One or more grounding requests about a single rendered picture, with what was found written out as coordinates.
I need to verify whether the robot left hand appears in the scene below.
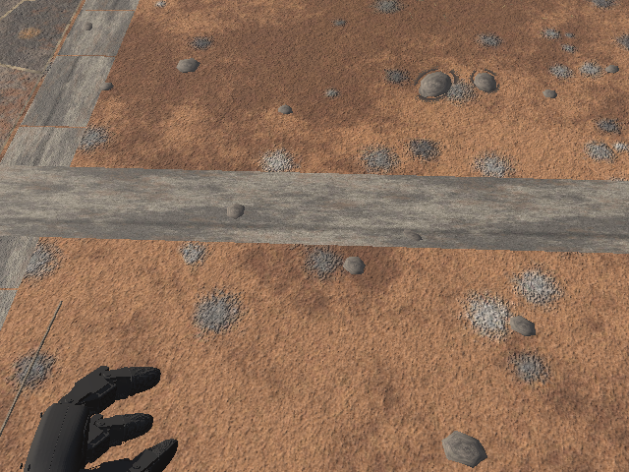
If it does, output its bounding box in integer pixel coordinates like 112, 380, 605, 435
20, 366, 178, 472

